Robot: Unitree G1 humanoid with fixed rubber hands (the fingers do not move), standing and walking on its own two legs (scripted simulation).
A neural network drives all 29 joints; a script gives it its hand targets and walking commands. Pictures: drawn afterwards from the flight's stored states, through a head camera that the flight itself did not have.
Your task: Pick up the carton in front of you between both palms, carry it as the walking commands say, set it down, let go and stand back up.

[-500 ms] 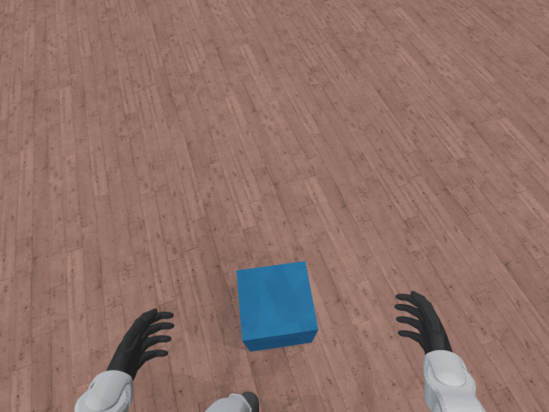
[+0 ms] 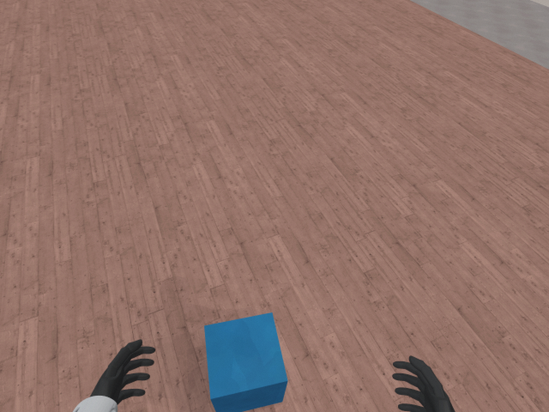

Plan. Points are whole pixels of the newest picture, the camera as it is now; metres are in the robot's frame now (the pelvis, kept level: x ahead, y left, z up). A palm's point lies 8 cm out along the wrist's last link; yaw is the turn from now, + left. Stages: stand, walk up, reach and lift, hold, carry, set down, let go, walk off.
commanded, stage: let go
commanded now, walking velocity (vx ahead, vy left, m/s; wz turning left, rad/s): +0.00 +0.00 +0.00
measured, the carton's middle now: (245, 365) +0.38 +0.07 -0.65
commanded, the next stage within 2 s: stand in 0.16 s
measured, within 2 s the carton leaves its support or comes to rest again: neither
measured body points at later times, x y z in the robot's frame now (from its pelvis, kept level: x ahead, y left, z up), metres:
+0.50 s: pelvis +0.00 +0.03 +0.00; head +0.02 +0.06 +0.44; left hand +0.14 +0.32 -0.12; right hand +0.13 -0.27 -0.08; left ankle +0.00 +0.14 -0.74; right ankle -0.05 -0.11 -0.74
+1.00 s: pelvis +0.00 +0.03 +0.00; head +0.01 +0.05 +0.45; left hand +0.12 +0.33 -0.12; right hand +0.12 -0.27 -0.10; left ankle +0.00 +0.14 -0.74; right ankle -0.05 -0.11 -0.74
